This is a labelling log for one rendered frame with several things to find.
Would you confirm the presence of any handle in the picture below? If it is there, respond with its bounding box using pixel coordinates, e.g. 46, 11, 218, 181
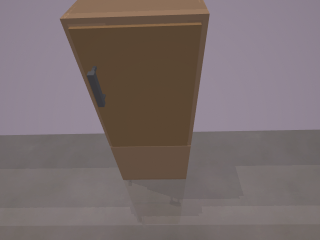
86, 66, 106, 107

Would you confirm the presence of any cupboard door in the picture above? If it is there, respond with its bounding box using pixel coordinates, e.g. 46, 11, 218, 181
68, 22, 202, 147

